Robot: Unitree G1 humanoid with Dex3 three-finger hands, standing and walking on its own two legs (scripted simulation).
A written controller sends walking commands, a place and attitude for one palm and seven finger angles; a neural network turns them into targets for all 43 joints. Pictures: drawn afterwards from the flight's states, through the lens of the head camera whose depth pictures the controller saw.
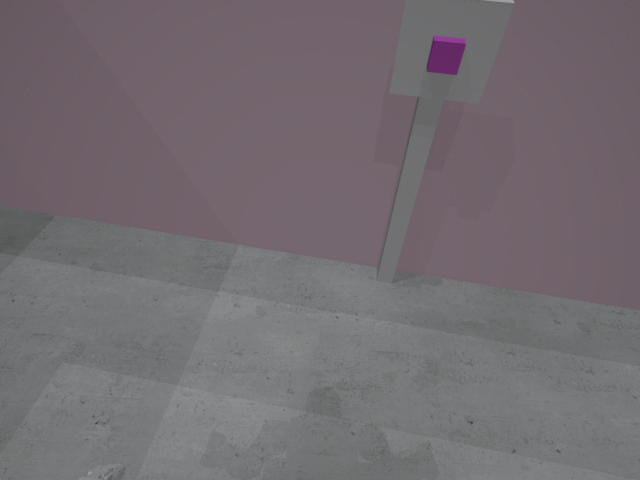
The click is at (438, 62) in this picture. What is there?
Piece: button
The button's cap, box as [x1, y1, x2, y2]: [427, 36, 465, 74]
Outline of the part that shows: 434,36 427,63 427,71 456,74 465,45 464,39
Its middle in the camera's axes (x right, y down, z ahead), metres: +0.27 -0.40 +0.84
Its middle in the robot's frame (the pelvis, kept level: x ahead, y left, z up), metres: +0.93 -0.22 +0.13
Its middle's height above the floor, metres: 0.90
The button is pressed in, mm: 0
